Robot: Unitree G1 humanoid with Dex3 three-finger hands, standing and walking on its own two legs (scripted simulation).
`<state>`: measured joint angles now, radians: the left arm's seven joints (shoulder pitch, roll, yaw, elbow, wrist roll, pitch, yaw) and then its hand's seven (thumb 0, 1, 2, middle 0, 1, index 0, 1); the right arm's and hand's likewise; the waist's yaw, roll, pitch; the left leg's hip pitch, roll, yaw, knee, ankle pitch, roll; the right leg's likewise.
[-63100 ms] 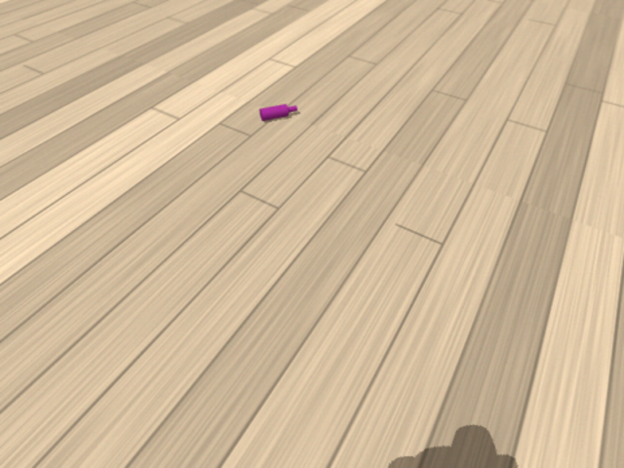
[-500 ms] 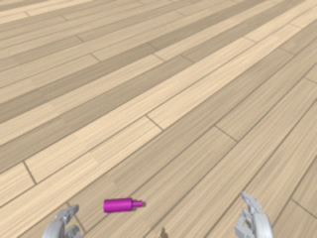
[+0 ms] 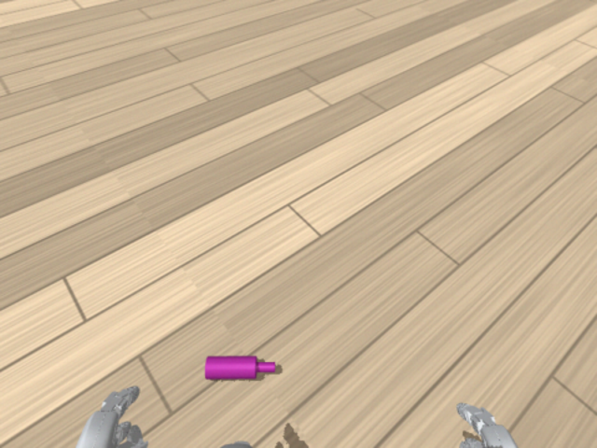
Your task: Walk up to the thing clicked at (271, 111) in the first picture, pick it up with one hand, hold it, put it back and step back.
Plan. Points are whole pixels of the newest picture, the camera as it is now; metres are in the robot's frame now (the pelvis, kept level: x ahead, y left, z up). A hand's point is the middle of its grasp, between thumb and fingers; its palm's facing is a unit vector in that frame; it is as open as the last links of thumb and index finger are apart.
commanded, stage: stand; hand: left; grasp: from above
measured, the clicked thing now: (241, 367) +0.45 +0.17 -0.70
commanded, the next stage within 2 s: none
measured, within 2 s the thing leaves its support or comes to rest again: neither
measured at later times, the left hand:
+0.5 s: hand out of the picture +0.03 +0.25 -0.13, palm faces +0.03 -0.95 -0.32, open 7.4 cm
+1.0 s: hand out of the picture +0.02 +0.24 -0.12, palm faces +0.00 -0.95 -0.33, open 7.4 cm
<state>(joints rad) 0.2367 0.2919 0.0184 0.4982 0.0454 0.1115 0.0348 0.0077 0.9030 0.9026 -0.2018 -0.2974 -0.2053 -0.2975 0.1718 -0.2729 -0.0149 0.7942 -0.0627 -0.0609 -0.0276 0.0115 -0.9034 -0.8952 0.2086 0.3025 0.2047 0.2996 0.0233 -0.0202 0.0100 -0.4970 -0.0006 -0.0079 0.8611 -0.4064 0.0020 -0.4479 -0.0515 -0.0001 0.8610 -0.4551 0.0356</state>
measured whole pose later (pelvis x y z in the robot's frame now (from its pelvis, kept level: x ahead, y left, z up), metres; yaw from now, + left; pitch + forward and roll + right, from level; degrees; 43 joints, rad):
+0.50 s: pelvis -0.01 +0.01 +0.04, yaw +0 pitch -5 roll +0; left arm 0.22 0.28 0.03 1.07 0.04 0.02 0.03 0.01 0.90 0.90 -0.20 -0.30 -0.20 -0.30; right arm 0.17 -0.26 -0.04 1.07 -0.03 0.00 -0.02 0.01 -0.91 -0.90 0.21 0.30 0.20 0.30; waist 0.02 0.00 0.06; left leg -0.17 -0.02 0.01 0.46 -0.20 0.02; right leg -0.12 -0.07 0.00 0.44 -0.23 0.06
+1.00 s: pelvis -0.02 +0.00 +0.05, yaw +0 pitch -4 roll +0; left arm 0.20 0.30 0.02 1.13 0.03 0.01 0.02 0.00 0.90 0.90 -0.20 -0.30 -0.20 -0.30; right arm 0.17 -0.31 -0.03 1.12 -0.02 0.01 -0.01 0.01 -0.91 -0.90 0.20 0.30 0.20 0.30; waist 0.00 0.01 0.07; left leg -0.17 0.01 0.00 0.40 -0.16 -0.01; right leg -0.12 -0.04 -0.01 0.39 -0.20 0.03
